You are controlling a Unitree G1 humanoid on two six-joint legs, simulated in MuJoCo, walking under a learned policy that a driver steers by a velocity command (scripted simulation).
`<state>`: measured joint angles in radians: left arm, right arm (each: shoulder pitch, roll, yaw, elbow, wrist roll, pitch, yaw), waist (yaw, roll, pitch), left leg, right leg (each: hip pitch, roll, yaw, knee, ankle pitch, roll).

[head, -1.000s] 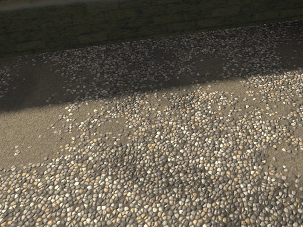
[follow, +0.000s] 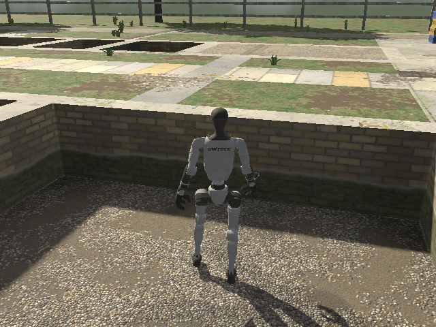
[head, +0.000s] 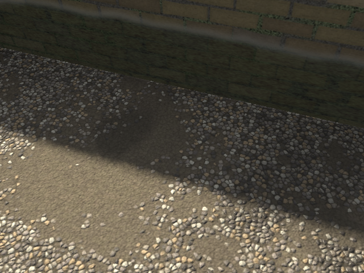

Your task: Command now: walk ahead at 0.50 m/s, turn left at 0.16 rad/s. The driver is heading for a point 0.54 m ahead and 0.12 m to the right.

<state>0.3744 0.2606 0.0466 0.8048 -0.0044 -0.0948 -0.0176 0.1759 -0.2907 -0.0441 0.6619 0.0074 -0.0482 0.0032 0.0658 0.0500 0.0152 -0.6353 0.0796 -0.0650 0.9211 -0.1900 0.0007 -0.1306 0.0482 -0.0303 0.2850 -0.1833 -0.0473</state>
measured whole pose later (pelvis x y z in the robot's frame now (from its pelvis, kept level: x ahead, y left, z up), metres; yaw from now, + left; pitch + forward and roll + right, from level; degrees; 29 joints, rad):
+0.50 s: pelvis +0.25 +0.06 +0.00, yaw -6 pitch +1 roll +2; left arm 0.23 0.32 0.07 0.76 -0.03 -0.03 0.00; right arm 0.31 -0.26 -0.06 0.80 -0.02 -0.10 0.01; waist -0.04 -0.06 0.02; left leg -0.10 -0.04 0.14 0.28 -0.19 0.05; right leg -0.68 -0.09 0.09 1.04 -0.14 0.02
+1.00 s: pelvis +0.47 -0.03 -0.01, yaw -19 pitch +2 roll +0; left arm 0.19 0.26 0.04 0.69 0.01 -0.04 -0.03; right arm 0.15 -0.32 -0.05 0.80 0.00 -0.04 -0.03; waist 0.00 0.03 0.08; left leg -0.57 0.09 -0.05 1.06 -0.35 -0.06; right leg -0.30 0.07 -0.03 0.40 -0.12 -0.09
